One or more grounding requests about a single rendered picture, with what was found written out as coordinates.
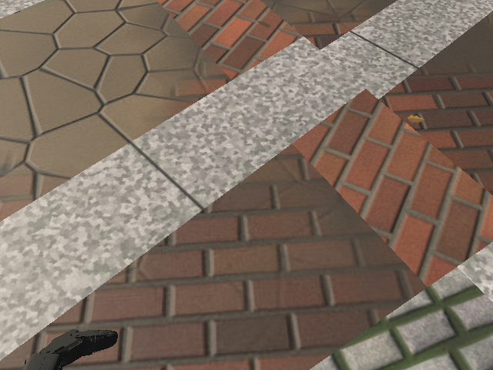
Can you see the left robot hand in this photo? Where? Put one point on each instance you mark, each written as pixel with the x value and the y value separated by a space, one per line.
pixel 69 347

